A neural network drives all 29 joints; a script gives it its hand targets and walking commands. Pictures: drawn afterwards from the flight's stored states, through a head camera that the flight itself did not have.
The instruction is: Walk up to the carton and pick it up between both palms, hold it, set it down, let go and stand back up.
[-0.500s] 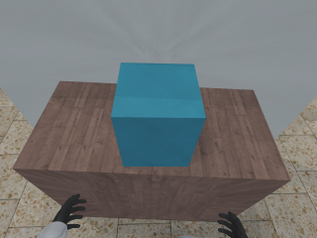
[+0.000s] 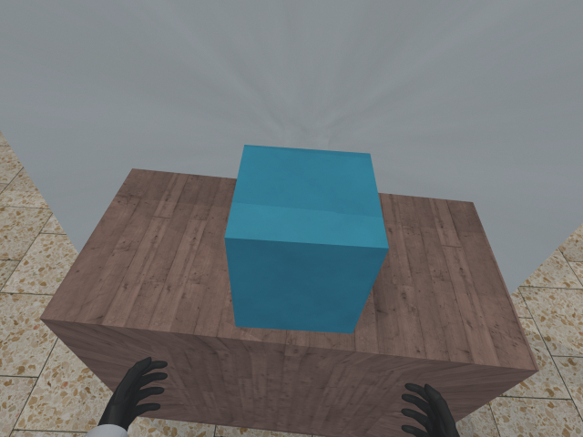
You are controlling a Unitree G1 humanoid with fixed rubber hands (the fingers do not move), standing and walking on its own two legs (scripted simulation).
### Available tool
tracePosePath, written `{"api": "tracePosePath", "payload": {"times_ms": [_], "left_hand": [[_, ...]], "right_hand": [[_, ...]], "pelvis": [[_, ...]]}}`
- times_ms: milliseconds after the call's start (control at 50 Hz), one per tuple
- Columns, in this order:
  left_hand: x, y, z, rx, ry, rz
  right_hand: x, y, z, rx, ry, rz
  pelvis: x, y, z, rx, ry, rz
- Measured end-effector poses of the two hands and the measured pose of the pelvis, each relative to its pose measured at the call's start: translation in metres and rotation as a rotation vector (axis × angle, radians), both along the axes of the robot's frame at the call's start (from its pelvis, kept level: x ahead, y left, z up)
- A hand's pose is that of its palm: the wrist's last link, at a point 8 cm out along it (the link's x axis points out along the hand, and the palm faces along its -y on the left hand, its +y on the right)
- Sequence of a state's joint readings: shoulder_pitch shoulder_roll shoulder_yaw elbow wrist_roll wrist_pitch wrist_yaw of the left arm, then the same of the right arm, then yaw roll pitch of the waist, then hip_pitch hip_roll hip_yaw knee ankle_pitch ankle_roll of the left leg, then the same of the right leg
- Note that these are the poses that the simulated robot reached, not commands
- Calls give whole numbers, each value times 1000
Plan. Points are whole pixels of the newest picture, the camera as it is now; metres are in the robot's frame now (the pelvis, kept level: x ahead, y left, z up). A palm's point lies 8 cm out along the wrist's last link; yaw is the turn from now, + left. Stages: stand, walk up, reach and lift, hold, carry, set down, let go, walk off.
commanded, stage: reach and lift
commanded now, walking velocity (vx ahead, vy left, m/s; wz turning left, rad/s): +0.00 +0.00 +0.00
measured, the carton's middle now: (300, 243) +0.42 +0.00 +0.00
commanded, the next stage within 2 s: none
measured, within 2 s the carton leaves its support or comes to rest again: neither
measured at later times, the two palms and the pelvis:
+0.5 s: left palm (118, 406) +0.17 +0.23 -0.05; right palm (437, 419) +0.17 -0.19 -0.04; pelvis +0.02 +0.02 +0.00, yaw +1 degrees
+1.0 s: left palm (123, 352) +0.22 +0.23 +0.00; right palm (429, 356) +0.24 -0.18 +0.00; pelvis +0.02 +0.02 +0.00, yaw +1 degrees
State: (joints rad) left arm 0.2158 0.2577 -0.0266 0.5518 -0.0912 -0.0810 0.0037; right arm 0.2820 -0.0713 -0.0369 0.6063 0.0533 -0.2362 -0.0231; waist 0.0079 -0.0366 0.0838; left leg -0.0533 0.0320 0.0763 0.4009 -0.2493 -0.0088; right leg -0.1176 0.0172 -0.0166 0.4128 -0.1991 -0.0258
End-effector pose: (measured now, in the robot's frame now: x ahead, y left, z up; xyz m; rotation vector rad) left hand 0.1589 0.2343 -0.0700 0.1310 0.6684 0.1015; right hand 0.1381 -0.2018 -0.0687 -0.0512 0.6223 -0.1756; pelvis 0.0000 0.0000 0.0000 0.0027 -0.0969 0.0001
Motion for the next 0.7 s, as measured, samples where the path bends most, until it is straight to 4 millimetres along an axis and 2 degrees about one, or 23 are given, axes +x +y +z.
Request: {"api": "tracePosePath", "payload": {"times_ms": [200,420,700], "left_hand": [[1,4,10,-13,-116,15],[6,0,17,-42,-224,19],[28,-5,37,-69,-367,42]], "right_hand": [[18,8,9,19,-89,4],[26,10,20,20,-183,13],[57,19,41,39,-323,31]], "pelvis": [[11,8,0,-10,-6,8],[21,15,-1,-19,-14,13],[22,19,-3,-20,-24,15]]}}
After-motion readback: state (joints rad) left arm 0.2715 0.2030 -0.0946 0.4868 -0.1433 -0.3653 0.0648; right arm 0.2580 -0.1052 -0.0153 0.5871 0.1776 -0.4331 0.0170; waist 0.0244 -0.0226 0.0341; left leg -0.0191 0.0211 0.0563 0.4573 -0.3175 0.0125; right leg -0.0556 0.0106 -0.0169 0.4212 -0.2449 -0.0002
